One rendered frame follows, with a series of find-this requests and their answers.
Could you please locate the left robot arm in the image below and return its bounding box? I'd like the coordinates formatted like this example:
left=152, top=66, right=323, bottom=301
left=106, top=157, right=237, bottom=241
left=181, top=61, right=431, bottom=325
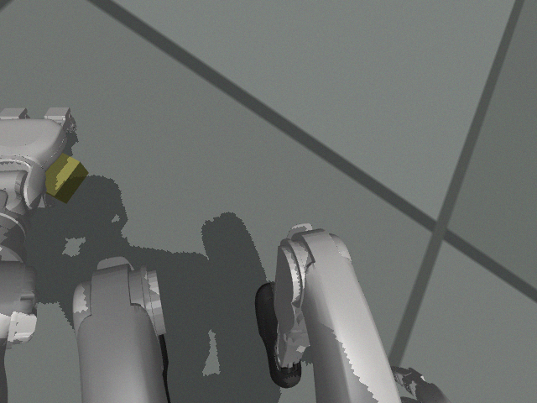
left=0, top=155, right=46, bottom=403

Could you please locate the left robot hand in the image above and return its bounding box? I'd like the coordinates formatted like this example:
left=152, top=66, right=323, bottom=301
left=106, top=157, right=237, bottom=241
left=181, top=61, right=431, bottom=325
left=0, top=107, right=76, bottom=208

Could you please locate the cube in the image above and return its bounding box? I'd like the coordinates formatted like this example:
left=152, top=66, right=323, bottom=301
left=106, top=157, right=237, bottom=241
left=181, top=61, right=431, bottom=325
left=45, top=153, right=89, bottom=204

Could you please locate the right robot foot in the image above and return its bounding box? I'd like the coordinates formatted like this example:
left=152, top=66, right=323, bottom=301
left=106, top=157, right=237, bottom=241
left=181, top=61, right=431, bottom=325
left=255, top=283, right=301, bottom=388

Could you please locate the right robot hand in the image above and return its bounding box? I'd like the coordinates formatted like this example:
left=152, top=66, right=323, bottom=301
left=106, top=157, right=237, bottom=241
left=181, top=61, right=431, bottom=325
left=390, top=366, right=451, bottom=403

